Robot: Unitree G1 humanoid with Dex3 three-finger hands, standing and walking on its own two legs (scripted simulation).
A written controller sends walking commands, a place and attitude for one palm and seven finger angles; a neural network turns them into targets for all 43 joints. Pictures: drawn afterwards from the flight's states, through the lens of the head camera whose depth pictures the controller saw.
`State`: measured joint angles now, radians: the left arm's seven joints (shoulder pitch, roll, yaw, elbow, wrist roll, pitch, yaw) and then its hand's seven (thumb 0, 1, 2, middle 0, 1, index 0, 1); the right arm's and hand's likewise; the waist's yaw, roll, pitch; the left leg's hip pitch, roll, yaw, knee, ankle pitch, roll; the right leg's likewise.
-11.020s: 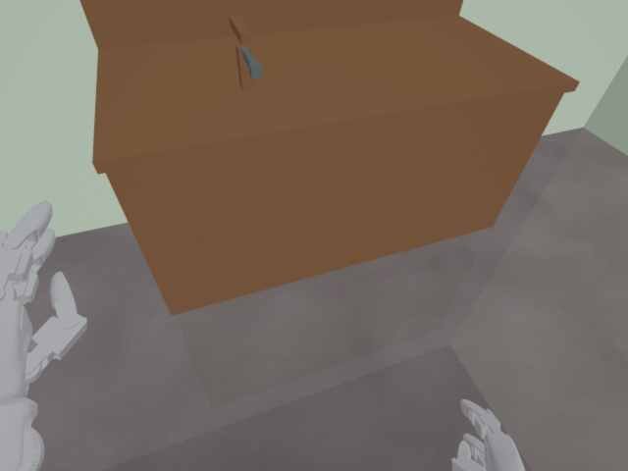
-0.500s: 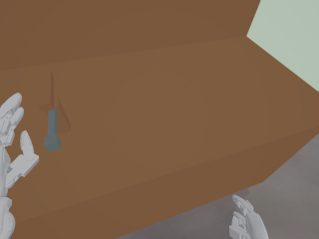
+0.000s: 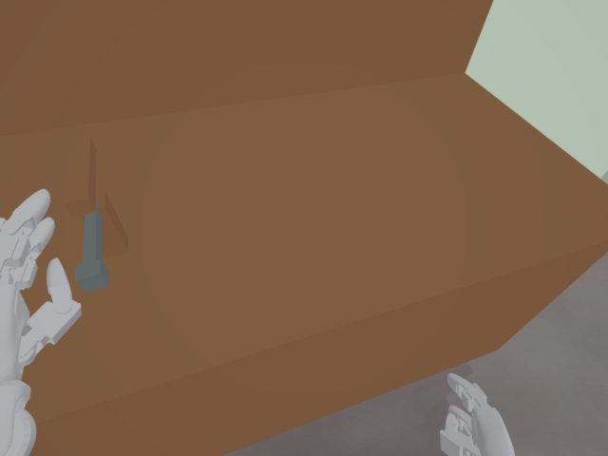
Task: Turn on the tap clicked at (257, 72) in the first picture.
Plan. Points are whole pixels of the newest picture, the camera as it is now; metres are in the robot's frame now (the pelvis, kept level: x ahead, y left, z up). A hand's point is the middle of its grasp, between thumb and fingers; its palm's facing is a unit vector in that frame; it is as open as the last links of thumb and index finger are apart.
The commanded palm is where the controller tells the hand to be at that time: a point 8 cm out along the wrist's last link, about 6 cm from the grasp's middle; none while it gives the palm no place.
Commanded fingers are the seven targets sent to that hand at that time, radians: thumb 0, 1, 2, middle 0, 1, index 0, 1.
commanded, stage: look again from close up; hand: left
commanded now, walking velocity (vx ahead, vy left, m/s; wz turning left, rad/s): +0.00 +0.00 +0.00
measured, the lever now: (92, 275) +0.30 +0.30 +0.07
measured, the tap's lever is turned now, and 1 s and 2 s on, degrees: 0 0 0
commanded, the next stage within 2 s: shuffle to correct the standing spot in 0.28 s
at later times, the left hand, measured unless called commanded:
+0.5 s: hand (61, 303) +0.21 +0.25 +0.16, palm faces +0.38 -0.86 -0.35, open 7.4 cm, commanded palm +0.15 +0.29 +0.17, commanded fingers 0.00 0.90 0.90 -0.20 -0.30 -0.20 -0.30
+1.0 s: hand (93, 355) +0.17 +0.20 +0.17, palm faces +0.33 -0.85 -0.42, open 7.4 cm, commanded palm +0.11 +0.25 +0.17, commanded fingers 0.00 0.90 0.90 -0.20 -0.30 -0.20 -0.30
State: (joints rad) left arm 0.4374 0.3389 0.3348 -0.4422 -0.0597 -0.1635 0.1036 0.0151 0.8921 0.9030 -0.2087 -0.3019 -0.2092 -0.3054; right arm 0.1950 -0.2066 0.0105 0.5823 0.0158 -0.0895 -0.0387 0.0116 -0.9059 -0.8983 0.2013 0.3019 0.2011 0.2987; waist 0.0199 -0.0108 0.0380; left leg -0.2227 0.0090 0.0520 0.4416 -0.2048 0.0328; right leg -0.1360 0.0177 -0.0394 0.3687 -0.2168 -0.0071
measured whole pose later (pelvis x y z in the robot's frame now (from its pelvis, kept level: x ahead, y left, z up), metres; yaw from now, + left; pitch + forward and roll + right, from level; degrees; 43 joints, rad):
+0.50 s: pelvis +0.00 +0.01 +0.00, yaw +0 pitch -1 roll -1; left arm 0.43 0.36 0.34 -0.49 -0.06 -0.17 0.11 0.02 0.89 0.90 -0.21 -0.30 -0.21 -0.31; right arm 0.21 -0.18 0.03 0.57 0.01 -0.09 -0.04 0.01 -0.91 -0.90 0.20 0.30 0.20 0.30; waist 0.02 -0.02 0.06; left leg -0.22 -0.01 0.05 0.42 -0.19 0.04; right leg -0.14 0.00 -0.04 0.37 -0.21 0.01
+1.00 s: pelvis -0.05 -0.03 -0.01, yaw +0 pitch +2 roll -1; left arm 0.51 0.40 0.41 -0.61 -0.08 -0.26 0.10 0.01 0.89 0.90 -0.21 -0.30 -0.21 -0.31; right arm 0.19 -0.20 -0.03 0.60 0.00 -0.11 -0.05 0.01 -0.91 -0.90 0.20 0.30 0.20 0.30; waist 0.00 -0.02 0.06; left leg -0.35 0.01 -0.01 0.67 -0.34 0.00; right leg -0.35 0.06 -0.07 0.51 -0.20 -0.07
